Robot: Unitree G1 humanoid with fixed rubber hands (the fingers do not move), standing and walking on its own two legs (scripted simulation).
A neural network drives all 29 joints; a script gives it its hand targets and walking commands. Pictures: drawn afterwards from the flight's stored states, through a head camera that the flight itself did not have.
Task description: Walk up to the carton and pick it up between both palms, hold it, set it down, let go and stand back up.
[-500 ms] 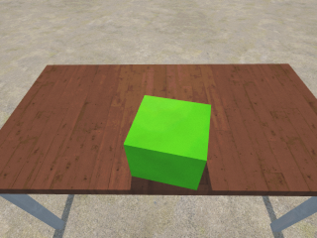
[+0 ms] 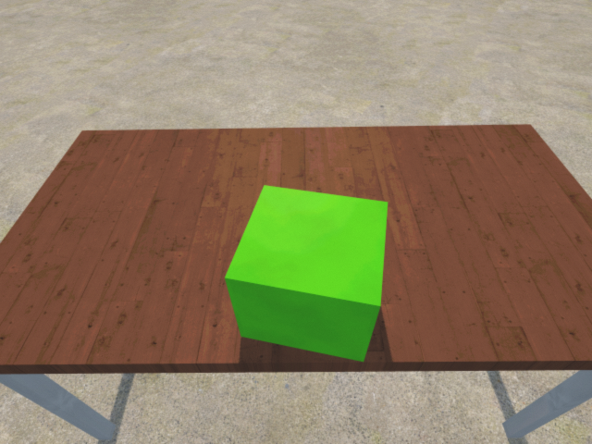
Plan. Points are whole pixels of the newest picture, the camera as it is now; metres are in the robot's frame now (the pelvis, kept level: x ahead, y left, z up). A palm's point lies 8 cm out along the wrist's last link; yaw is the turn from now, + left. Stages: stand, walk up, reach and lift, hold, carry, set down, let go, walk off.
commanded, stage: stand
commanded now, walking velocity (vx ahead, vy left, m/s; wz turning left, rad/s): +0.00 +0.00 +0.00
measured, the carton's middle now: (312, 271) +0.42 -0.01 -0.03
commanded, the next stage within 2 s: none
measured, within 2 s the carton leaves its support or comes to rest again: neither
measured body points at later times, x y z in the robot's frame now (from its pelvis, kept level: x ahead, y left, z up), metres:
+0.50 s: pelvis +0.00 +0.00 +0.00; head +0.01 -0.01 +0.45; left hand +0.07 +0.30 -0.13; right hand +0.05 -0.31 -0.14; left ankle -0.01 +0.14 -0.75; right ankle +0.01 -0.14 -0.75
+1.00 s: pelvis +0.00 +0.00 +0.00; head +0.03 +0.00 +0.45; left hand +0.08 +0.30 -0.13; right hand +0.07 -0.31 -0.13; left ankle -0.01 +0.14 -0.75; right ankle +0.01 -0.14 -0.75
